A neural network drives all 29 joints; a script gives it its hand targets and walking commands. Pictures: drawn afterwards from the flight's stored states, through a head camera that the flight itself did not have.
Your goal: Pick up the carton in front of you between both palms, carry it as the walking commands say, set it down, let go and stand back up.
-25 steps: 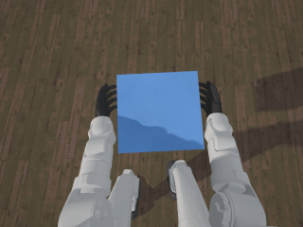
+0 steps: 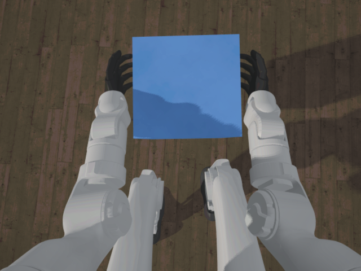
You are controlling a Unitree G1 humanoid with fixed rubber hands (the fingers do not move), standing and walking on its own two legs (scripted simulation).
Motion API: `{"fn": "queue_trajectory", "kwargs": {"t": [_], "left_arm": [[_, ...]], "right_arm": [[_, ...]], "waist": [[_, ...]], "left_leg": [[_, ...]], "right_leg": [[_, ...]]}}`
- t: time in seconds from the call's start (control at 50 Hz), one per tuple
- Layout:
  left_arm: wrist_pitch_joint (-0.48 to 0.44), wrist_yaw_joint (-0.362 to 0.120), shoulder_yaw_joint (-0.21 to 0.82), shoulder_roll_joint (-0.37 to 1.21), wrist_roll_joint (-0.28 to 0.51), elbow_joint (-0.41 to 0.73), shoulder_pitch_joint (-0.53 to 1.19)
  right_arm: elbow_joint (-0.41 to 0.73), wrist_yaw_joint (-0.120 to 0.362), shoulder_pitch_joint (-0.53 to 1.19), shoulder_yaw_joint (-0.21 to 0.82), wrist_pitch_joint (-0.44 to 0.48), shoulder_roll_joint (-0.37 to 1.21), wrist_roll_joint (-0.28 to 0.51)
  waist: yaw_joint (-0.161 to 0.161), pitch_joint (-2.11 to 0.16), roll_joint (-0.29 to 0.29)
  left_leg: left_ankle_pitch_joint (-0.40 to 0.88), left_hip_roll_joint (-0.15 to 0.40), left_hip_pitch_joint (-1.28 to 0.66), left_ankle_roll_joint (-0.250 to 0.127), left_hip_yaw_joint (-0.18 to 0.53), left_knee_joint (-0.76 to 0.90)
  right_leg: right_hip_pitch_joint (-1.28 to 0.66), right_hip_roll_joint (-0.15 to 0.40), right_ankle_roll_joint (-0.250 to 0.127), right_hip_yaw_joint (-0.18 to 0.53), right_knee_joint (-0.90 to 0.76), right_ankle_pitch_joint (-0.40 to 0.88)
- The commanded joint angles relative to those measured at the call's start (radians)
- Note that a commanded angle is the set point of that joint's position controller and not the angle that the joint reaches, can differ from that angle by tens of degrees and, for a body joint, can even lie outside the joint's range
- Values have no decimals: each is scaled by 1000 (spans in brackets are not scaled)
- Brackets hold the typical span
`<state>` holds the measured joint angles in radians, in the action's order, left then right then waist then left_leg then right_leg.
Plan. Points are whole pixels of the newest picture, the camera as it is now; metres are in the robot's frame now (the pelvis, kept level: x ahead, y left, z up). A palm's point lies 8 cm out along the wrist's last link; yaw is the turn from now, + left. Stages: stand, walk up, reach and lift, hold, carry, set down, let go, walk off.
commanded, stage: set down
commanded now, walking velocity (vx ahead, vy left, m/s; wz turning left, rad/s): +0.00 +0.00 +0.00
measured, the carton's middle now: (186, 98) +0.46 -0.04 -0.18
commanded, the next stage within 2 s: none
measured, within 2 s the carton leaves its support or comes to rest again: rests again in 1.22 s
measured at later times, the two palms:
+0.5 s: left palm (136, 96) +0.50 +0.10 -0.25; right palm (239, 100) +0.47 -0.19 -0.26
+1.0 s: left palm (139, 100) +0.50 +0.11 -0.31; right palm (237, 94) +0.49 -0.20 -0.29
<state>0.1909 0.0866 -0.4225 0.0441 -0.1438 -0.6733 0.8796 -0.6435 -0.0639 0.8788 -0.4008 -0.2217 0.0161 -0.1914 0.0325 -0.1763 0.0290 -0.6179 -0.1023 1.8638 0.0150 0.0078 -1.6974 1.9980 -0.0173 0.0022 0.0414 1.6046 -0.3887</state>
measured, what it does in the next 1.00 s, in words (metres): lowers itself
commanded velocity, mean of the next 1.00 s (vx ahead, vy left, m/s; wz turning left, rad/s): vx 0.00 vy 0.00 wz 0.00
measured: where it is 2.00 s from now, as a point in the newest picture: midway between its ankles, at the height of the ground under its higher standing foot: (182, 214)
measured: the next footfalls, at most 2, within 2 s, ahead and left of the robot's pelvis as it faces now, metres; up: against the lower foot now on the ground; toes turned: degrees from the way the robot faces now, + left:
none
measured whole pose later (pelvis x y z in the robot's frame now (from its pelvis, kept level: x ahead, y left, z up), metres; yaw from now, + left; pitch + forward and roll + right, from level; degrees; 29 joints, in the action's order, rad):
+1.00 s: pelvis -0.02 +0.01 -0.14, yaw +1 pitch +44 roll +1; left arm 0.19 0.14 -0.28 -0.13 -0.06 -0.89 1.27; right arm -1.02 -0.06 1.33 -0.34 -0.17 -0.23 -0.03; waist 0.09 0.14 -0.01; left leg -0.67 -0.14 2.28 0.02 0.00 -2.17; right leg 2.41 0.00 0.02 0.03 2.03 -0.40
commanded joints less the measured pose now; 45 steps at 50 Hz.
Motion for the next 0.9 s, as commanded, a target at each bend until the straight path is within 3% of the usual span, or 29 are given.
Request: {"fn": "queue_trajectory", "kwargs": {"t": [0.0, 0.02, 0.04, 0.08, 0.12, 0.18, 0.24, 0.26, 0.28, 0.3, 0.32, 0.34, 0.36, 0.4, 0.42, 0.46, 0.48, 0.52, 0.54, 0.56, 0.58, 0.6, 0.64, 0.68, 0.72, 0.76, 0.8, 0.82, 0.88], "left_arm": [[-10, -219, 525, 896, 113, -27, 584], [-27, -212, 533, 832, 88, 53, 676], [-14, -212, 526, 832, 112, -4, 663], [-14, -220, 507, 791, 105, -79, 595], [-22, -221, 532, 845, 129, 5, 694], [-14, -213, 523, 816, 105, -50, 684], [-14, -203, 465, 819, 109, -78, 698], [-17, -195, 485, 752, 98, -81, 772], [-31, -190, 512, 798, 131, -75, 721], [-31, -192, 480, 733, 91, -97, 749], [-35, -188, 494, 779, 106, -115, 765], [-47, -190, 459, 725, 96, -85, 763], [-47, -189, 573, 749, 167, -28, 880], [-48, -166, 581, 739, 184, -44, 858], [-52, -160, 512, 705, 159, -94, 886], [-53, -160, 590, 720, 213, -32, 881], [-48, -148, 602, 714, 206, -61, 898], [-62, -143, 609, 740, 250, 11, 996], [-53, -160, 537, 656, 186, -94, 930], [-47, -169, 594, 724, 198, -87, 960], [-55, -177, 565, 620, 195, -21, 997], [-53, -169, 585, 700, 226, -30, 1008], [-47, -174, 515, 690, 156, -122, 947], [-39, -170, 509, 657, 135, -113, 972], [-44, -171, 626, 745, 235, -40, 1019], [-46, -181, 530, 738, 198, -75, 1019], [-31, -187, 506, 742, 136, -165, 898], [-35, -192, 511, 725, 131, -136, 918], [-51, -200, 537, 673, 160, -80, 993]], "right_arm": [[-19, 179, 576, 526, -2, 857, 88], [-83, 172, 555, 501, -8, 906, 95], [7, 169, 539, 523, 8, 855, 83], [20, 159, 624, 556, 13, 905, 171], [-62, 154, 602, 529, -2, 838, 95], [-36, 146, 683, 503, 12, 832, 141], [-85, 160, 659, 444, -2, 796, 74], [-134, 169, 688, 419, 4, 786, 91], [-67, 175, 654, 486, 19, 775, 125], [-122, 185, 672, 431, 23, 804, 133], [-97, 187, 741, 464, 29, 765, 152], [-95, 189, 718, 447, 27, 749, 114], [-110, 187, 705, 410, 33, 712, 123], [-74, 186, 772, 448, 48, 663, 154], [-107, 183, 830, 474, 41, 701, 182], [-11, 183, 878, 510, 63, 670, 219], [-69, 189, 889, 520, 56, 636, 241], [-64, 199, 914, 526, 53, 687, 256], [-148, 197, 816, 485, 46, 723, 267], [-144, 208, 835, 469, 44, 731, 246], [-180, 214, 819, 431, 39, 739, 243], [-143, 219, 885, 513, 42, 712, 276], [-187, 225, 869, 476, 42, 779, 276], [-205, 231, 946, 436, 37, 733, 294], [-153, 229, 916, 444, 48, 664, 289], [-196, 242, 942, 418, 45, 703, 271], [-256, 250, 847, 376, 33, 674, 217], [-232, 257, 864, 390, 46, 716, 254], [-220, 247, 842, 363, 53, 721, 224]], "waist": [[45, -972, -61], [2, -941, -70], [63, -1014, -80], [-24, -990, -76], [48, -930, -88], [19, -971, 11], [76, -897, -68], [36, -833, -36], [72, -893, -31], [13, -887, 5], [21, -897, 46], [30, -840, -55], [113, -895, 51], [103, -983, 19], [20, -931, -17], [85, -999, 14], [42, -1027, 60], [86, -1016, -41], [35, -913, 6], [88, -881, 29], [20, -897, 52], [60, -942, 6], [4, -826, -7], [8, -879, 63], [111, -951, 108], [33, -812, 68], [77, -778, 66], [7, -747, 85], [97, -771, 49]], "left_leg": [[204, -119, -91, 21, -34, 168], [170, -109, -40, 13, -49, 142], [179, -119, -69, 15, -27, 128], [187, -115, -65, 2, -54, 106], [188, -107, 22, 16, -24, 59], [203, -112, -4, 17, -63, 43], [126, -116, 86, 14, -46, 22], [112, -106, 110, 10, -43, 11], [230, -98, 44, 18, -40, -13], [217, -101, 11, 18, -51, -30], [186, -107, 54, 24, -59, -60], [222, -101, 93, 19, -40, -32], [230, -98, 78, 37, -39, -65], [248, -110, -24, 32, -32, -102], [205, -109, -20, 23, -57, -124], [279, -96, -48, 23, -30, -136], [301, -99, -71, 36, -44, -154], [285, -105, -17, 16, -26, -169], [193, -94, 27, 14, -65, -162], [204, -91, 72, 22, -30, -142], [215, -86, 58, 18, -63, -188], [182, -84, 36, 2, -30, -164], [198, -87, 80, -3, -56, -187], [214, -61, 26, -9, -39, -198], [281, -78, -64, 24, -19, -212], [258, -81, 39, 5, -25, -190], [246, -75, 63, 10, -25, -216], [268, -79, 86, 4, -39, -208], [280, -68, 107, -10, -8, -236]], "right_leg": [[-916, -118, 25, -37, -26, 249], [-880, -120, 29, -22, -33, 205], [-898, -119, 14, -29, -4, 245], [-876, -116, 35, -35, 23, 254], [-831, -104, 24, -34, 53, 245], [-816, -123, 29, -37, 86, 264], [-789, -108, 30, -48, 116, 214], [-706, -105, 20, -52, 152, 187], [-716, -105, 34, -64, 162, 319], [-646, -109, 30, -49, 178, 292], [-660, -106, 25, -31, 195, 247], [-612, -108, 32, -59, 212, 312], [-684, -100, 7, -52, 232, 364], [-599, -86, 17, -79, 265, 312], [-559, -90, 22, -64, 266, 235], [-578, -82, 27, -92, 321, 352], [-598, -66, 31, -79, 337, 363], [-607, -83, 30, -94, 350, 377], [-594, -88, 15, -73, 329, 280], [-576, -78, 14, -96, 371, 309], [-539, -75, 6, -60, 382, 326], [-523, -65, 22, -95, 376, 264], [-470, -90, 22, -80, 375, 254], [-430, -74, 25, -72, 407, 257], [-474, -71, 8, -109, 408, 308], [-382, -68, 5, -89, 410, 290], [-387, -70, 19, -93, 407, 286], [-347, -74, 17, -86, 407, 301], [-342, -71, 11, -76, 427, 324]]}}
